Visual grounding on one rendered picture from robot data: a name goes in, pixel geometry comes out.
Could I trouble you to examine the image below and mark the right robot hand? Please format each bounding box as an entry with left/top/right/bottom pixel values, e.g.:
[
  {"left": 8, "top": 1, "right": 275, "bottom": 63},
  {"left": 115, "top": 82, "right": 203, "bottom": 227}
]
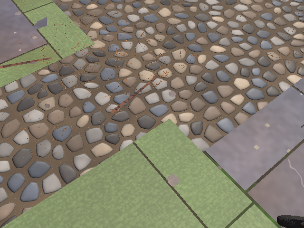
[{"left": 276, "top": 215, "right": 304, "bottom": 228}]

